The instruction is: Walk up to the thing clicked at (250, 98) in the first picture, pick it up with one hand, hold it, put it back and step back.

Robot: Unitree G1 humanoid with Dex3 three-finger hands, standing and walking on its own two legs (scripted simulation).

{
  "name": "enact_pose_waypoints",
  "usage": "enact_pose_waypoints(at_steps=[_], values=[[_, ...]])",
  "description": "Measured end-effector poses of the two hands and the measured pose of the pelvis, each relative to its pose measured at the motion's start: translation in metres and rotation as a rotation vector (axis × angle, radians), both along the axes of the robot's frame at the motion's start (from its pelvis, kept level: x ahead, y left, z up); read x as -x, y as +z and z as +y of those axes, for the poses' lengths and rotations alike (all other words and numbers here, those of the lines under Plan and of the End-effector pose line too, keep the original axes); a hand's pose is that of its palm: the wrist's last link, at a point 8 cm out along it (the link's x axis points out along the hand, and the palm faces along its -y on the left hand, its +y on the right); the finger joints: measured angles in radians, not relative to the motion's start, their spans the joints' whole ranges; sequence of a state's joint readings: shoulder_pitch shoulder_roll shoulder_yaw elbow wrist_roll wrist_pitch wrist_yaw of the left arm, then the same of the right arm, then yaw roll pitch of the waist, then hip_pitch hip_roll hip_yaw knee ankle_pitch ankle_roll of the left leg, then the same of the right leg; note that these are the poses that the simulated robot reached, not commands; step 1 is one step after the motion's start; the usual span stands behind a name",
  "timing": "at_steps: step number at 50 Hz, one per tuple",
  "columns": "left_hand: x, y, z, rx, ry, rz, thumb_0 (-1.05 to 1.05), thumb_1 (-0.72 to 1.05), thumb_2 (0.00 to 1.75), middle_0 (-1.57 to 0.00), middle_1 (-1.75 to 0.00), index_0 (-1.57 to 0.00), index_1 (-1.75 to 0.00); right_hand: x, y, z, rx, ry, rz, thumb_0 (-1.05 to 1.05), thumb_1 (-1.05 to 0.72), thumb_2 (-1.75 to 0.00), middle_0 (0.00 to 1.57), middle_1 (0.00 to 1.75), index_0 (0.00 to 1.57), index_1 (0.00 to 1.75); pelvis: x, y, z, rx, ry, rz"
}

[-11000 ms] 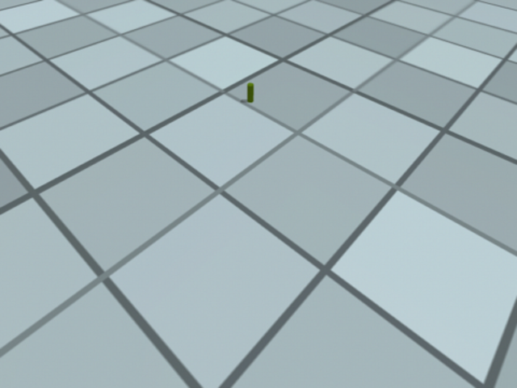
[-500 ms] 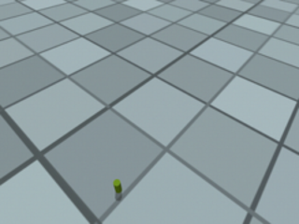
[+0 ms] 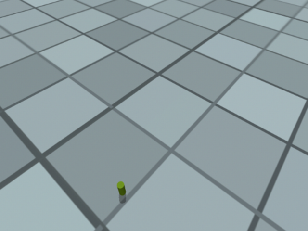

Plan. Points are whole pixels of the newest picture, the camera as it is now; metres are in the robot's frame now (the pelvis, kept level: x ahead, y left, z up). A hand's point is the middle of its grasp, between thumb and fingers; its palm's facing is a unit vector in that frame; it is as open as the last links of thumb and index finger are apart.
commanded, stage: stand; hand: left
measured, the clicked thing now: (121, 188) +0.49 +0.18 -0.72
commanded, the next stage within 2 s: none
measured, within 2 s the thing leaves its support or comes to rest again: neither
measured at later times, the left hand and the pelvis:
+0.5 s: hand out of the picture +0.07 +0.26 -0.16, palm faces -0.02 -0.94 -0.33, open 7.4 cm; pelvis +0.00 +0.00 +0.00, yaw +1 degrees
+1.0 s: hand out of the picture +0.07 +0.26 -0.16, palm faces -0.02 -0.94 -0.34, open 7.4 cm; pelvis +0.00 +0.00 +0.00, yaw +1 degrees
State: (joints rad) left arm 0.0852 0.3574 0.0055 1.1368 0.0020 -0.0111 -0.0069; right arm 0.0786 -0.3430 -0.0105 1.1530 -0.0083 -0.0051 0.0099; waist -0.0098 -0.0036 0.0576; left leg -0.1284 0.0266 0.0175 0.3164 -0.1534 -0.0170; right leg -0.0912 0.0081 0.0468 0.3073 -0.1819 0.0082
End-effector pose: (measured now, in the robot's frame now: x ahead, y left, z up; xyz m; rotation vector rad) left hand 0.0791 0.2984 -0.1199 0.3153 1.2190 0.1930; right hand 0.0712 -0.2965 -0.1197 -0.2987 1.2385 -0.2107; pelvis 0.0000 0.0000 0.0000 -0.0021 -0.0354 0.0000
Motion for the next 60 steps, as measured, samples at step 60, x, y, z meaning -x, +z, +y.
enact_pose_waypoints(at_steps=[60], values=[[0.010, -0.001, 0.005, 0.000, 0.005, 0.001, 0.01, 0.90, 0.90, -0.20, -0.30, -0.20, -0.30, -0.008, 0.003, 0.003, 0.011, 0.025, -0.010, 0.01, -0.90, -0.90, 0.21, 0.30, 0.20, 0.30, -0.003, 0.000, 0.004, 0.000, 0.014, -0.002]])
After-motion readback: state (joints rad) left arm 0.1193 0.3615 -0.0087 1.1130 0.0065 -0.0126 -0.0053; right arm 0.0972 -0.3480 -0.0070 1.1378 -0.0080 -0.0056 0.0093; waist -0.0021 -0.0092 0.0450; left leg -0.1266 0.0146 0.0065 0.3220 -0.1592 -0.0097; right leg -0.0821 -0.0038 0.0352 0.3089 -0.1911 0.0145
